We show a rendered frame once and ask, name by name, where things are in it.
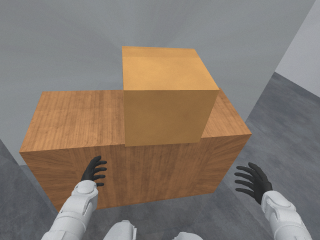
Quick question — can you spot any carton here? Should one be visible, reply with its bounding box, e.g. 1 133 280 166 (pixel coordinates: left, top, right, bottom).
122 46 220 147

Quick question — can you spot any robot left hand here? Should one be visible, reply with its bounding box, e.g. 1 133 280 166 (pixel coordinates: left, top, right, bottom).
81 155 107 187

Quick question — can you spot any pedestal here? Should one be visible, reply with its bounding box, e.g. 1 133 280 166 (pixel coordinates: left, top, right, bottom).
19 87 252 213

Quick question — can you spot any left robot forearm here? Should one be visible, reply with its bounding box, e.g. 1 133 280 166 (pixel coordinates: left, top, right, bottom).
41 180 98 240

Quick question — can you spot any right robot forearm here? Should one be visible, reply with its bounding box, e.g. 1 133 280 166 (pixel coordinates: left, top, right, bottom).
261 190 312 240

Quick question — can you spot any left robot thigh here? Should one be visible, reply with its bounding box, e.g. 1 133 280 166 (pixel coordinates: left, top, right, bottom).
103 222 137 240

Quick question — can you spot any robot right hand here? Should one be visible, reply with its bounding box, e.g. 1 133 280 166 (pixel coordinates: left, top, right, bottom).
234 162 273 205

